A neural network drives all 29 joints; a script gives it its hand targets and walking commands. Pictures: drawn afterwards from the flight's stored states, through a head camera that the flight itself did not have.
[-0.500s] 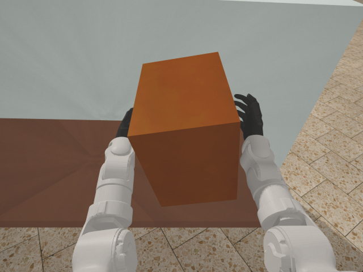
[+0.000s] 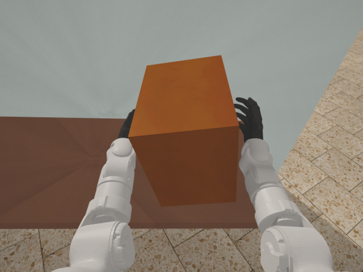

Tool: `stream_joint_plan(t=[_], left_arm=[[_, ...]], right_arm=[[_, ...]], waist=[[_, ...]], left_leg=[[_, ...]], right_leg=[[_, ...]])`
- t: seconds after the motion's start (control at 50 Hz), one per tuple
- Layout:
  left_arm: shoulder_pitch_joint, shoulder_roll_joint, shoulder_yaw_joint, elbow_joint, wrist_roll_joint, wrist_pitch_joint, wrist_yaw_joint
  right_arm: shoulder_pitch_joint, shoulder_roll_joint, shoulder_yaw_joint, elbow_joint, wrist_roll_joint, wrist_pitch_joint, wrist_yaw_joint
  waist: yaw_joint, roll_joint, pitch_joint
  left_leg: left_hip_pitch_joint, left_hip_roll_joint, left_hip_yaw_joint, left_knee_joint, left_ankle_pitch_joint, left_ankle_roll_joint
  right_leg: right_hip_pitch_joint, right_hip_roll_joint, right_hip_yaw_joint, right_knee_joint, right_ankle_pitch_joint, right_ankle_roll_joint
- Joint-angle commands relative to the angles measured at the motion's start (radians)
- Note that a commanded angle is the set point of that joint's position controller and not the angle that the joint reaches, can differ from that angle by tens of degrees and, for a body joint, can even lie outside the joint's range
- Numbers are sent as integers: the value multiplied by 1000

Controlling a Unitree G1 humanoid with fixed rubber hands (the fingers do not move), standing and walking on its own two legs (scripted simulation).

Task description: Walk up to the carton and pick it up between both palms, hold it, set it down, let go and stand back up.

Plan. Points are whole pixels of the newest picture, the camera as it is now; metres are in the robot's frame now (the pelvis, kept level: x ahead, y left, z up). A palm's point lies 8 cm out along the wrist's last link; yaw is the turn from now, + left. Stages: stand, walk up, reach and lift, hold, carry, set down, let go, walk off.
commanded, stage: set down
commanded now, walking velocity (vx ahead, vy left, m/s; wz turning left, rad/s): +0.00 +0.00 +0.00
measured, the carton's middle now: (190, 132) +0.44 -0.01 +0.08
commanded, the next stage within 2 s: none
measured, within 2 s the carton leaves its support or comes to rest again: neither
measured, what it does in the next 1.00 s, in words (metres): stands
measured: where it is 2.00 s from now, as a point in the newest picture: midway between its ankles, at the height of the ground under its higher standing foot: outside the picture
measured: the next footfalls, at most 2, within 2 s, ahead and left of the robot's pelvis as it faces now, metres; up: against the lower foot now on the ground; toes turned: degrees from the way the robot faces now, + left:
none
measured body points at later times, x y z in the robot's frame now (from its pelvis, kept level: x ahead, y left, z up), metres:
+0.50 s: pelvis +0.01 +0.00 +0.00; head +0.01 +0.03 +0.45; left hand +0.42 +0.15 +0.07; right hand +0.39 -0.14 +0.10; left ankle -0.03 +0.11 -0.74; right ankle +0.01 -0.14 -0.74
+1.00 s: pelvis +0.01 +0.00 +0.00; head +0.07 +0.03 +0.45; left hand +0.44 +0.14 +0.03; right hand +0.40 -0.14 +0.06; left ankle -0.03 +0.11 -0.74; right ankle +0.01 -0.14 -0.74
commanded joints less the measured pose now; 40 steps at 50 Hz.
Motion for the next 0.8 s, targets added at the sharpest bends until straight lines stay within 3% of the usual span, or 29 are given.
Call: stream_joint_plan(t=[0.0, 0.08, 0.14, 0.2, 0.24, 0.26, 0.28, 0.3, 0.32, 0.36, 0.4, 0.46, 0.56, 0.6, 0.64, 0.68, 0.7, 0.76, 0.78], left_arm=[[-754, -566, -297, -36, -98, -159, -199], [-765, -571, -301, -39, -96, -181, -198], [-792, -578, -293, -22, -98, -201, -201], [-825, -574, -303, -43, -107, -226, -195], [-790, -565, -281, 13, -97, -231, -197], [-803, -576, -296, 18, -103, -228, -197], [-806, -556, -270, 26, -86, -237, -197], [-791, -562, -273, 51, -89, -236, -198], [-773, -544, -234, 68, -68, -235, -201], [-791, -553, -258, 43, -86, -250, -205], [-791, -560, -252, 67, -80, -264, -202], [-794, -545, -257, 83, -84, -279, -199], [-799, -537, -230, 108, -67, -309, -198], [-763, -549, -234, 132, -63, -317, -194], [-799, -527, -226, 147, -61, -327, -199], [-787, -526, -222, 153, -60, -342, -198], [-771, -523, -216, 157, -51, -347, -198], [-790, -517, -211, 172, -51, -375, -193], [-802, -543, -233, 171, -54, -381, -187]], right_arm=[[-523, 531, 255, -19, -189, 4, 91], [-526, 546, 239, -24, -199, -16, 91], [-542, 556, 231, -36, -222, -29, 91], [-525, 579, 223, 10, -221, -40, 94], [-525, 564, 219, 9, -234, -48, 92], [-544, 557, 177, 4, -242, -52, 90], [-526, 561, 186, 31, -251, -50, 93], [-523, 566, 167, 34, -262, -53, 90], [-522, 554, 163, 54, -274, -47, 94], [-523, 582, 172, 31, -279, -59, 89], [-553, 597, 184, 13, -274, -81, 93], [-523, 592, 170, 30, -291, -90, 89], [-505, 600, 137, 73, -321, -104, 91], [-513, 595, 137, 55, -320, -121, 91], [-513, 610, 115, 73, -344, -122, 89], [-489, 624, 120, 97, -350, -138, 84], [-486, 628, 126, 93, -351, -144, 86], [-488, 654, 121, 126, -358, -163, 88], [-493, 648, 110, 122, -366, -177, 84]], waist=[[-76, 69, -319], [-81, 99, -352], [-86, 81, -365], [-92, 98, -389], [-78, 92, -387], [-97, 113, -394], [-74, 93, -386], [-90, 102, -371], [-73, 82, -342], [-78, 84, -371], [-61, 98, -406], [-78, 94, -444], [-65, 83, -432], [-75, 103, -452], [-82, 73, -454], [-74, 89, -461], [-68, 71, -480], [-56, 102, -501], [-75, 111, -529]], left_leg=[[-159, -41, 139, -163, 350, -49], [-165, -39, 150, -153, 363, -57], [-181, -39, 146, -154, 358, -51], [-185, -36, 146, -140, 395, -63], [-191, -32, 146, -142, 400, -55], [-203, -34, 146, -147, 379, -60], [-196, -31, 151, -149, 368, -59], [-214, -32, 156, -151, 363, -58], [-212, -31, 155, -161, 340, -49], [-226, -32, 154, -150, 363, -49], [-239, -34, 161, -145, 388, -53], [-242, -27, 154, -126, 421, -57], [-256, -26, 163, -132, 408, -57], [-258, -21, 158, -124, 449, -60], [-270, -28, 162, -121, 406, -53], [-279, -29, 168, -120, 414, -51], [-286, -25, 165, -117, 430, -47], [-305, -28, 170, -102, 464, -53], [-299, -24, 164, -94, 493, -62]], right_leg=[[291, 9, -49, 8, 364, 13], [296, 8, -50, 25, 384, 17], [306, 8, -49, 20, 378, 16], [326, 6, -43, 42, 437, 9], [322, 5, -39, 34, 434, 10], [307, 6, -45, 26, 399, 3], [296, 3, -42, 23, 387, 4], [294, 0, -43, 29, 399, 5], [285, 0, -45, 21, 367, 13], [322, -1, -45, 45, 424, 14], [325, 0, -38, 51, 447, 10], [330, -3, -43, 64, 502, 12], [314, -2, -41, 51, 464, 8], [309, 0, -47, 68, 503, 7], [299, -5, -45, 57, 489, 9], [328, -13, -39, 64, 517, 12], [328, -9, -41, 74, 552, 15], [317, -14, -36, 86, 588, 12], [308, -8, -48, 87, 584, 7]])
